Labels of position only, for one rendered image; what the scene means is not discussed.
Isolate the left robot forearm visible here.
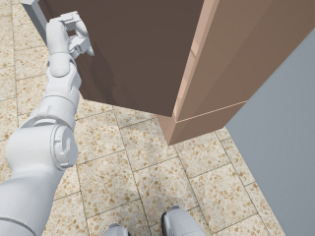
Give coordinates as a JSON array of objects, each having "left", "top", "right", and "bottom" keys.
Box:
[{"left": 6, "top": 53, "right": 82, "bottom": 169}]

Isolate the handle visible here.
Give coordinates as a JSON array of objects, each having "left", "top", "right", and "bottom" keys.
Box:
[{"left": 22, "top": 0, "right": 48, "bottom": 47}]

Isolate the robot left thigh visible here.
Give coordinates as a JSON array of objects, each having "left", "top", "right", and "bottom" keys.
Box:
[{"left": 102, "top": 226, "right": 128, "bottom": 236}]

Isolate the left robot shin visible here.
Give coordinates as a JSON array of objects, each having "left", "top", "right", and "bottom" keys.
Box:
[{"left": 108, "top": 222, "right": 121, "bottom": 228}]

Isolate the cupboard door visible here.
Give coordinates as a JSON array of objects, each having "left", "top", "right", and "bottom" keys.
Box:
[{"left": 37, "top": 0, "right": 205, "bottom": 117}]

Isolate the left robot hand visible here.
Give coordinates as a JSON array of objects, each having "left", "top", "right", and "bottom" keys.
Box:
[{"left": 45, "top": 11, "right": 95, "bottom": 60}]

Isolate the robot left upper arm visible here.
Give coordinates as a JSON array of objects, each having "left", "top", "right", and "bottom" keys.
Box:
[{"left": 0, "top": 124, "right": 79, "bottom": 236}]

